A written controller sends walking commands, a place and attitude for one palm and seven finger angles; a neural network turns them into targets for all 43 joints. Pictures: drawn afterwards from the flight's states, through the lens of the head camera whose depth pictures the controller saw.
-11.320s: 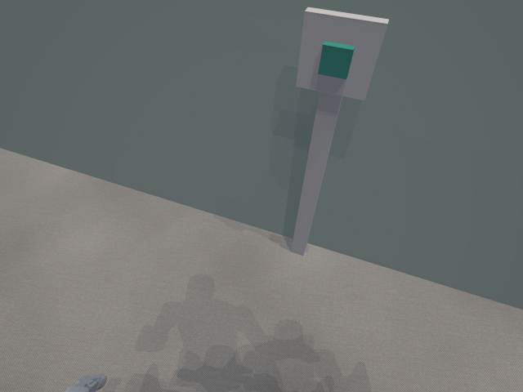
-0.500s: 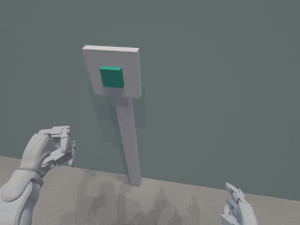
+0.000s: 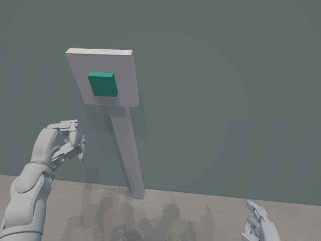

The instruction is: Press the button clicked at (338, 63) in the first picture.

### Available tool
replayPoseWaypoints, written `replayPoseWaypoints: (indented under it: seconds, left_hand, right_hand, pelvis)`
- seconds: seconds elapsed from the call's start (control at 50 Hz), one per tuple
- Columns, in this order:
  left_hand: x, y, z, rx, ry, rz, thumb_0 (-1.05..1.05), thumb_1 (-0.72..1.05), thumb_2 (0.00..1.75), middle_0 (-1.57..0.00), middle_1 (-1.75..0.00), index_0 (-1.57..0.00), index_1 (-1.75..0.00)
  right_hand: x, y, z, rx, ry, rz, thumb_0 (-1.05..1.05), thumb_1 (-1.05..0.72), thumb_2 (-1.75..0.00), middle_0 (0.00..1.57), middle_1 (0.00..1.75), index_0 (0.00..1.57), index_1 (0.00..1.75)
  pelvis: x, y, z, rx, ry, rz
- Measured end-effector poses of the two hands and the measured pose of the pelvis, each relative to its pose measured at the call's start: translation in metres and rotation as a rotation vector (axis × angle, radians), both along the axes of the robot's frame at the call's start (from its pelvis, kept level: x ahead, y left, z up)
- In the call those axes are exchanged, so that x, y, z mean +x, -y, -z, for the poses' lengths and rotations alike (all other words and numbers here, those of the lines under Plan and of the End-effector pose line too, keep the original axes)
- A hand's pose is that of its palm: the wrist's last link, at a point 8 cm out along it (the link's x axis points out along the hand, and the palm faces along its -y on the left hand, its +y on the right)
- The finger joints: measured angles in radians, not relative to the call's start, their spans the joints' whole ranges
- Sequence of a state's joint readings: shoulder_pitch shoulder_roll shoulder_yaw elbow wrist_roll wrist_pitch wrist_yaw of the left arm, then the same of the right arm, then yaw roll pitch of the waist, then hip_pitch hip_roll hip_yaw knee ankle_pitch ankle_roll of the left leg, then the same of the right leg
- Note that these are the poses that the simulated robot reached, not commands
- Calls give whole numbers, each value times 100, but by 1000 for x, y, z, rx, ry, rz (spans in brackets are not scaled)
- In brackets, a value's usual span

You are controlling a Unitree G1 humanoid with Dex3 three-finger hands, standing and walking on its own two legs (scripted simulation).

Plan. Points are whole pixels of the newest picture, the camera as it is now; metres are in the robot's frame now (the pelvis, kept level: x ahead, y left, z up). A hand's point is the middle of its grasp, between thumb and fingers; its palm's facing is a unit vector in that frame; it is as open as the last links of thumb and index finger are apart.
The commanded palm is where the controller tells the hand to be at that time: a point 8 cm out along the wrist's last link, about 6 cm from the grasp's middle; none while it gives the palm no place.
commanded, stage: aim a knuckle at the button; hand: left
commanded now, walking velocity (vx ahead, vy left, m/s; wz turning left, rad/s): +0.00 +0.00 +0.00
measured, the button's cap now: (104, 84) +0.50 +0.21 +0.15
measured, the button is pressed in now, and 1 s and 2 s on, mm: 0 0 0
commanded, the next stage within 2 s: press the button with the knuckle in 1.52 s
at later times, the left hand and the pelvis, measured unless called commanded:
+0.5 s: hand (98, 124) +0.36 +0.19 +0.12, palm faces -0.02 -1.00 -0.03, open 3.1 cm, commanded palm +0.34 +0.24 +0.12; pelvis +0.00 +0.01 +0.00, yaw +0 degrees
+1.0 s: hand (106, 111) +0.42 +0.19 +0.12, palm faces -0.01 -1.00 -0.03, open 3.1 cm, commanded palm +0.39 +0.24 +0.12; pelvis +0.00 +0.01 +0.00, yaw -2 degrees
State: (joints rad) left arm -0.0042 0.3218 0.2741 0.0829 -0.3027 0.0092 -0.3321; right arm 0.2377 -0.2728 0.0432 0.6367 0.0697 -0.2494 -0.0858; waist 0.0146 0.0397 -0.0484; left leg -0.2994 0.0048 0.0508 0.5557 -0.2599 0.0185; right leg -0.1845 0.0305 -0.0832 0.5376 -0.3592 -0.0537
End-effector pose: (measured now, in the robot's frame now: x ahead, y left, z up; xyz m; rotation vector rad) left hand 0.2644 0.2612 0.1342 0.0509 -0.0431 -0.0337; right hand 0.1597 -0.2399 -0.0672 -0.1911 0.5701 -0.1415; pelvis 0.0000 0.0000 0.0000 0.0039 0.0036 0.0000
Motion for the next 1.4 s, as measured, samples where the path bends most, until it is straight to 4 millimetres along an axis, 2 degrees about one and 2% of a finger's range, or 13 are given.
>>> replayPoseWaypoints:
  seconds: [0.14,0.38,0.52,0.82,0.96,1.04,1.12,1.22,1.32,1.4]
  left_hand:
    - [17,0,6,-2,-26,-18,2,90,90,-130,-150,-130,-150]
    - [57,19,5,-12,-19,4,2,90,90,-130,-150,-130,-150]
    - [81,20,10,-15,-60,-14,2,90,90,-130,-150,-130,-150]
    - [132,32,15,-31,-70,-10,2,90,90,-130,-150,-130,-150]
    - [139,24,18,-21,-54,-27,2,90,90,-129,-150,-130,-150]
    - [134,17,17,-25,-37,-28,2,90,90,-129,-150,-130,-150]
    - [129,14,20,-24,-55,-20,2,90,90,-129,-150,-130,-150]
    - [126,24,25,-25,-67,2,2,91,90,-129,-150,-130,-150]
    - [125,34,19,-36,-27,2,2,90,90,-130,-150,-130,-150]
    - [129,34,16,-35,-36,-13,2,90,90,-130,-150,-130,-150]
  right_hand:
    - [1,-9,4,9,-37,-1,1,-90,-90,20,30,20,30]
    - [-11,-23,13,22,-119,1,1,-90,-90,20,30,20,30]
    - [-34,-15,21,16,-196,40,1,-90,-90,20,30,20,30]
    - [-99,8,38,-9,-397,138,1,-90,-90,20,30,20,30]
    - [-117,12,40,5,-443,183,1,-90,-90,20,30,20,30]
    - [-115,12,41,14,-449,187,1,-90,-90,20,30,20,30]
    - [-104,11,41,14,-434,172,1,-90,-90,20,30,20,30]
    - [-81,8,39,8,-393,137,1,-90,-90,20,30,20,30]
    - [-61,3,34,13,-335,110,1,-90,-90,20,30,20,30]
    - [-52,0,31,19,-308,97,1,-90,-90,20,30,20,30]
  pelvis:
    - [3,-6,0,-2,-9,0]
    - [-2,-14,0,-4,-21,-1]
    - [-5,-14,0,-8,-29,2]
    - [-11,-12,3,-11,-75,12]
    - [-4,-11,3,-7,-94,34]
    - [1,-10,3,-7,-92,36]
    - [2,-11,3,-11,-91,26]
    - [1,-13,4,-13,-92,15]
    - [2,-13,4,-9,-89,17]
    - [2,-12,5,-9,-84,16]
